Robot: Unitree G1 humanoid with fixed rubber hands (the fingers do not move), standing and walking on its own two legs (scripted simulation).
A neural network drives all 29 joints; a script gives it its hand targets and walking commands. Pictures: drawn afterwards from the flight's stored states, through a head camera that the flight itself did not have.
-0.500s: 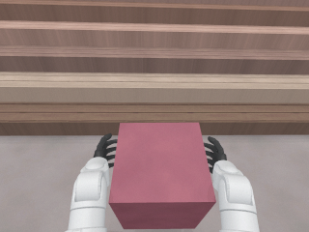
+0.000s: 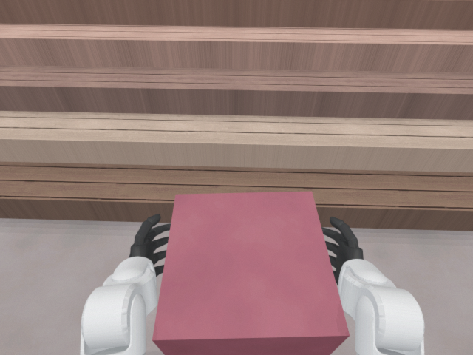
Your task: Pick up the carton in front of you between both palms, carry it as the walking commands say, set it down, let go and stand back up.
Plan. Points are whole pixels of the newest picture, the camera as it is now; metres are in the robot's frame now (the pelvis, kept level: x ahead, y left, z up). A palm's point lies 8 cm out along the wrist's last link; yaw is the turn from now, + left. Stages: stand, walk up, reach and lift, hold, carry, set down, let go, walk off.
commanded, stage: carry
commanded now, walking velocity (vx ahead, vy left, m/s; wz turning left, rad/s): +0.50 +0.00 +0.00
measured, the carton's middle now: (245, 289) +0.24 +0.00 +0.02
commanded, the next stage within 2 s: none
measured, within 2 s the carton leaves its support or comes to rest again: neither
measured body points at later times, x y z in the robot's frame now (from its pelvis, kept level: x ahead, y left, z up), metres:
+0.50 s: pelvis +0.32 +0.05 +0.00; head +0.34 +0.06 +0.45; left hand +0.60 +0.18 +0.07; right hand +0.57 -0.12 +0.08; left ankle +0.32 +0.12 -0.75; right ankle +0.31 -0.09 -0.67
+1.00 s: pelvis +0.64 -0.01 -0.01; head +0.70 -0.03 +0.44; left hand +1.01 +0.14 +0.14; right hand +1.01 -0.16 +0.12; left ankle +0.64 +0.13 -0.67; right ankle +0.65 -0.07 -0.75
